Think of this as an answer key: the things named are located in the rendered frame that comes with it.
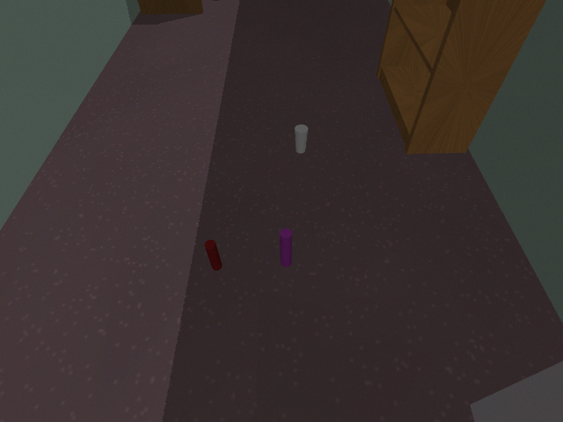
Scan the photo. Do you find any bookshelf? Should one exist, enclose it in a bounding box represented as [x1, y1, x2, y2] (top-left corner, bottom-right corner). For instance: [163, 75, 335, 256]
[377, 0, 546, 154]

